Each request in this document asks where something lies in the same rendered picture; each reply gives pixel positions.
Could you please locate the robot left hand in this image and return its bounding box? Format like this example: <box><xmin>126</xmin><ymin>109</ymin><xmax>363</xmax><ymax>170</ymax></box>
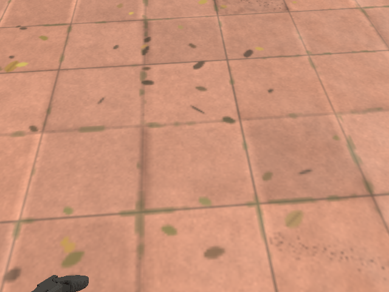
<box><xmin>31</xmin><ymin>275</ymin><xmax>89</xmax><ymax>292</ymax></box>

